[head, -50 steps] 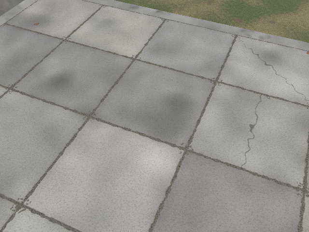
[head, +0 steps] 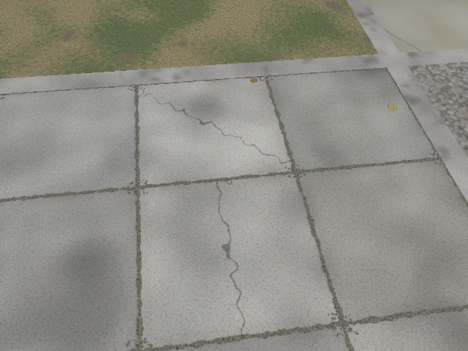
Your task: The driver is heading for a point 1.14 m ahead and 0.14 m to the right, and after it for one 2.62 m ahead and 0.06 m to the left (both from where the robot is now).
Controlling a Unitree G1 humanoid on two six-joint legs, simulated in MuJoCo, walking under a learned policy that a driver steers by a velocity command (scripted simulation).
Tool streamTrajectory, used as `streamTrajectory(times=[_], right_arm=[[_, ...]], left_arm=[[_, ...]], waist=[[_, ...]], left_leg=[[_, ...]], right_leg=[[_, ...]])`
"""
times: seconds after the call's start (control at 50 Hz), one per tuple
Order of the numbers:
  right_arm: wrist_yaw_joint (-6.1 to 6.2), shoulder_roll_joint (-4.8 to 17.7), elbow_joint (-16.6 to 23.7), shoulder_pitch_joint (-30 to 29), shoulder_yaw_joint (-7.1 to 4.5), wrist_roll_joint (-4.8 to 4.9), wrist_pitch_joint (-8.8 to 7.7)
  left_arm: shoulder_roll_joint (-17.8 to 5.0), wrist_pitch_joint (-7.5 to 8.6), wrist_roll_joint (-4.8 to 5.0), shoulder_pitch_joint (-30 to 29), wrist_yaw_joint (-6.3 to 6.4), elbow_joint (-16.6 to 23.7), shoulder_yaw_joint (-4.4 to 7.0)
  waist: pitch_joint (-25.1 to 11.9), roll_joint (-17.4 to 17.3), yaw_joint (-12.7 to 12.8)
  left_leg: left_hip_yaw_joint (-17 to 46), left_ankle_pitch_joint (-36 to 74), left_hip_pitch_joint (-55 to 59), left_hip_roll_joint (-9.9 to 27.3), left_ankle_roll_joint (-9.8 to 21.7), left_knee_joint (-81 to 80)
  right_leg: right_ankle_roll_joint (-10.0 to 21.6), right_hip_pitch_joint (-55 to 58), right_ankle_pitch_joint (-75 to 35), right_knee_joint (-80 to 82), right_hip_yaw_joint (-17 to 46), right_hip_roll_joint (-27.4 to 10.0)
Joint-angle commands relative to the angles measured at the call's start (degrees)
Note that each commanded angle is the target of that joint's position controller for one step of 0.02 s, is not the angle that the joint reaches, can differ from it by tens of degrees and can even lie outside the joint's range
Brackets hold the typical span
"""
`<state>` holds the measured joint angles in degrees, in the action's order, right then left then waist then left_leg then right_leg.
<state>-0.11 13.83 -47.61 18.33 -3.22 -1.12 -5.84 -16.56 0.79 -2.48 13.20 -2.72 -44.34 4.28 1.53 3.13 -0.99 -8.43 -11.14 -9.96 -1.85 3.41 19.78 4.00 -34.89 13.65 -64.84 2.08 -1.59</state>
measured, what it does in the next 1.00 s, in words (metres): walks ahead, turning right: right foot, then left foot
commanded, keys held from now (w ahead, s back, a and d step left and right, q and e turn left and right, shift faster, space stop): w+e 0.38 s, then w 0.62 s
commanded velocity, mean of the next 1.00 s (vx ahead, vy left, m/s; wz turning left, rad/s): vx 0.50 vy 0.00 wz -0.36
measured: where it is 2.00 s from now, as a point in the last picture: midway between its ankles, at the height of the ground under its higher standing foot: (305, 198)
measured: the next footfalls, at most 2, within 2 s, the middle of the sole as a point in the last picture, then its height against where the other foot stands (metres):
right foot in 0.30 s outside the picture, level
left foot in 0.84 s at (253, 290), level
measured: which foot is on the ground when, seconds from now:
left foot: down 0.00-0.32, up 0.34-0.82, down 0.84-1.00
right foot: up 0.00-0.28, down 0.30-0.84, up 0.86-1.00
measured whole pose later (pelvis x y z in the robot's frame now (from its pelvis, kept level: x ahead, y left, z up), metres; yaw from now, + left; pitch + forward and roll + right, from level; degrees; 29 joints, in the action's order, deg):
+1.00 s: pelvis +0.57 -0.10 -0.01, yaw -20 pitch +0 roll +0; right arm -0.9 14.1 -48.1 14.7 -2.6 -1.1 -3.7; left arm -15.0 3.5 -1.8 18.6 -0.8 -51.3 2.1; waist 2.7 1.8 0.9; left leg -4.9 -10.2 -15.1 -3.0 5.1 25.3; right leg 4.9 -21.7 17.9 -65.2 1.6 0.9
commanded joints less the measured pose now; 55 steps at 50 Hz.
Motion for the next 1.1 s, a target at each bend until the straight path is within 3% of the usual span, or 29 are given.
streamTrajectory(times=[0.02,0.12,0.2,0.24,0.28,0.3,0.32,0.34,0.36,0.38,0.4,0.42,0.46,0.5,0.56,0.64,0.7,0.76,0.8,0.82,0.84,0.86,0.88,0.9,0.92,0.94,0.98,1.02,1.1], right_arm=[[-0.24,4.34,2.01,1.02,-0.62,0.08,-1.35],[0.04,5.7,0.3,4.17,-0.67,0.13,-0.92],[0.92,7.67,-1.79,8.12,-1.02,0.01,0.33],[1.39,9.23,-2.73,8.9,-1.25,-0.08,1.27],[1.68,10.91,-3.03,8.89,-1.48,0.05,2.36],[1.65,10.69,-2.03,8.16,-1.3,0.0,2.54],[0.63,4.41,1.96,9.83,0.17,0.67,2.19],[0.04,7.38,5.11,4.82,-0.62,0.4,1.62],[-0.19,8.26,6.74,-2.39,-0.81,0.32,1.18],[-0.2,7.01,6.78,-2.52,-0.13,0.71,0.49],[-0.13,6.56,5.45,-1.0,-0.08,0.33,0.65],[-0.21,6.14,4.85,0.87,0.01,-0.74,1.69],[-0.82,5.09,3.77,3.25,0.13,-1.8,3.68],[-1.36,4.25,4.2,1.27,0.23,-1.64,4.35],[-1.52,4.25,6.21,-6.23,0.28,-1.37,4.43],[-1.73,4.06,8.22,-13.87,0.61,-0.88,4.09],[-1.93,4.18,9.93,-19.1,0.82,-0.62,3.76],[-2.04,4.85,10.73,-19.81,0.66,-0.49,3.29],[-1.44,5.84,8.7,-13.35,0.06,-0.35,2.85],[-0.78,6.74,6.29,-6.12,-0.53,-0.34,2.49],[0.0,8.54,3.47,3.38,-1.3,-0.98,1.89],[0.77,14.03,2.77,11.35,-2.52,-2.43,1.52],[0.0,16.39,1.79,11.04,-3.22,-1.87,1.93],[-0.46,11.62,2.22,5.3,-2.28,0.0,2.33],[-0.71,8.0,3.04,0.05,-1.4,0.43,2.22],[-0.9,6.1,2.95,-2.16,-0.83,0.09,1.93],[-0.76,4.37,1.29,-1.78,-0.1,0.32,1.23],[-0.88,4.83,-0.49,0.94,-0.18,0.66,0.29],[-0.85,5.51,-3.08,4.94,-0.23,0.98,0.09]], left_arm=[[-0.01,-0.09,-0.01,-1.13,-0.91,4.15,-0.5],[1.45,0.51,0.43,-11.78,-2.02,7.51,-1.78],[0.92,0.51,0.07,-16.86,-2.24,9.61,-1.93],[0.21,0.47,-0.27,-15.24,-1.71,9.42,-1.55],[-1.91,1.07,-0.59,-4.46,-0.93,6.33,-0.33],[-4.81,1.44,-1.18,5.92,-0.04,2.94,1.09],[-11.27,1.39,-1.18,9.21,0.98,2.95,2.76],[-13.38,0.76,0.83,11.1,1.55,4.21,3.31],[-11.81,0.27,1.17,10.41,2.16,2.62,3.04],[-9.23,0.5,1.79,7.45,2.52,2.03,2.46],[-6.65,0.93,1.71,4.31,2.56,2.15,1.7],[-5.05,1.41,1.97,2.16,2.59,2.32,1.08],[-3.49,2.75,2.21,1.89,2.2,2.07,0.33],[-4.35,3.48,2.33,4.2,1.97,0.43,0.43],[-4.61,3.76,2.38,8.08,1.91,-1.58,0.31],[-4.88,4.12,2.3,12.19,2.12,-3.53,0.07],[-5.11,4.18,1.79,14.68,2.58,-5.01,-0.19],[-6.13,4.1,1.29,14.83,3.3,-6.28,-0.2],[-7.21,4.19,1.05,12.67,3.6,-6.53,-0.12],[-7.77,4.1,0.86,11.95,3.5,-6.83,-0.03],[-7.25,4.2,0.96,11.75,3.38,-6.77,-0.29],[-3.09,4.43,2.19,14.72,3.16,-4.91,-1.4],[-1.41,4.31,3.02,20.65,2.92,-5.88,-1.41],[-4.94,3.99,1.26,15.27,3.1,-5.92,-0.79],[-4.85,4.11,1.2,10.7,2.62,-4.97,-0.8],[-3.64,4.02,1.16,8.51,2.3,-4.51,-1.13],[-2.21,2.73,0.16,9.46,1.6,-5.05,-1.49],[-1.08,2.02,0.08,9.04,1.11,-5.19,-1.77],[-0.58,1.53,0.14,-0.33,0.79,-2.49,-2.19]], waist=[[0.82,-6.75,1.29],[2.65,-7.07,-0.99],[3.96,-7.13,-2.47],[2.04,-8.32,-1.24],[-4.75,-8.48,3.55],[-10.73,-5.57,8.14],[-18.04,6.36,6.69],[-22.07,7.02,8.0],[-13.65,0.76,8.37],[-7.32,-1.01,5.69],[-4.3,-3.98,2.56],[-3.08,-3.82,0.08],[-3.97,-2.61,-1.48],[-2.6,-1.93,-1.35],[0.62,-1.08,0.95],[1.67,-0.05,3.7],[3.25,0.0,5.3],[4.34,0.41,4.36],[1.71,0.89,1.1],[-2.17,0.03,-2.13],[-7.83,-1.88,-6.18],[-16.26,-10.12,-7.08],[-19.27,-20.07,-3.72],[-10.44,-10.18,-2.11],[-3.96,-5.69,-0.88],[-1.57,-4.27,0.13],[-0.49,-7.01,2.18],[-0.58,-6.99,2.6],[2.47,-6.51,1.28]], left_leg=[[9.82,11.68,2.44,16.7,6.66,-11.92],[0.97,17.5,3.74,14.89,4.57,-11.05],[-1.61,24.21,11.42,16.99,3.91,-7.97],[-3.97,41.56,14.67,17.51,3.17,-0.66],[-6.07,50.86,13.48,17.31,2.46,16.66],[-6.65,40.37,4.12,16.2,0.85,31.28],[-6.29,-0.21,-19.02,10.52,-2.18,51.32],[3.74,-21.14,-31.63,1.5,-3.94,63.04],[9.01,-13.92,-37.76,5.33,-3.3,62.1],[8.81,-8.69,-35.46,7.49,-3.05,56.77],[8.9,-7.27,-30.89,9.16,-3.11,51.45],[9.1,-7.51,-26.64,9.77,-3.64,48.71],[8.24,-6.91,-22.15,9.51,-4.35,46.13],[7.46,-2.86,-23.02,9.4,-4.74,42.31],[7.04,4.7,-27.64,9.63,-4.96,34.37],[6.68,11.57,-29.73,8.26,-3.99,24.82],[5.9,11.93,-29.83,6.7,-2.63,19.26],[5.77,7.87,-26.45,4.96,-0.26,14.72],[4.54,3.16,-16.04,1.7,1.71,12.05],[3.45,2.31,-7.31,-0.48,2.88,9.71],[6.05,3.11,6.1,2.08,4.69,8.24],[25.42,-4.61,21.61,17.41,8.73,6.86],[49.86,-3.95,27.59,26.66,14.84,-1.95],[46.14,-10.04,19.88,23.43,12.93,-4.09],[36.68,-8.39,11.47,21.46,11.6,-5.31],[30.67,-3.34,6.7,18.58,9.98,-7.02],[22.85,5.76,1.58,14.87,8.11,-9.03],[19.54,12.63,1.07,13.94,8.59,-10.16],[14.79,16.48,2.99,12.14,8.4,-12.96]], right_leg=[[-0.66,-6.86,-5.98,2.13,1.54,-2.73],[-0.2,-3.1,-14.89,18.88,-4.26,-2.1],[1.93,-1.23,-8.36,26.99,-8.1,-0.58],[3.98,3.89,-1.98,29.43,-10.46,2.91],[6.9,17.58,0.83,33.49,-11.08,7.57],[9.26,32.72,1.13,35.85,-6.04,5.73],[15.31,52.46,8.47,37.1,20.04,-12.29],[20.49,56.91,3.34,46.59,43.74,-19.88],[18.02,53.16,-3.59,47.14,32.64,-16.65],[16.06,44.19,-11.62,47.61,25.21,-14.91],[13.32,37.02,-17.75,48.52,19.57,-11.76],[12.15,31.68,-21.79,49.33,15.83,-9.34],[11.79,27.46,-26.31,50.94,12.14,-7.12],[11.35,25.66,-26.27,53.17,9.9,-5.94],[9.78,27.31,-25.05,55.25,8.8,-5.24],[8.3,32.93,-25.97,55.03,8.14,-5.83],[8.2,36.85,-26.8,54.4,8.29,-7.2],[7.53,39.77,-31.44,52.67,8.58,-9.33],[5.79,39.51,-45.43,46.38,6.95,-8.81],[4.95,38.96,-51.35,37.62,5.46,-7.24],[4.03,32.85,-45.27,25.21,3.5,-4.67],[2.38,19.07,-22.88,5.75,0.4,0.68],[1.12,4.57,17.02,-8.22,1.13,10.0],[2.05,0.12,12.27,-10.78,5.02,5.36],[2.01,0.34,6.69,-8.23,3.98,2.7],[1.86,1.84,3.91,-5.14,2.97,0.6],[0.62,5.67,2.24,-1.42,1.49,-1.38],[-0.36,5.32,0.99,-0.01,0.05,-1.86],[-2.29,-2.6,-6.57,7.65,-2.58,-4.08]])
Keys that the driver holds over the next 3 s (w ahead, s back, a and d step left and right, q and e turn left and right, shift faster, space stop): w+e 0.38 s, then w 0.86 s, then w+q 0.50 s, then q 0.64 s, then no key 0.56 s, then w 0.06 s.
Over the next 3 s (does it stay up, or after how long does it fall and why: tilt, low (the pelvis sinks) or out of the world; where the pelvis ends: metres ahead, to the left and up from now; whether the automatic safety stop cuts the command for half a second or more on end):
stays up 1.11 -0.28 0.00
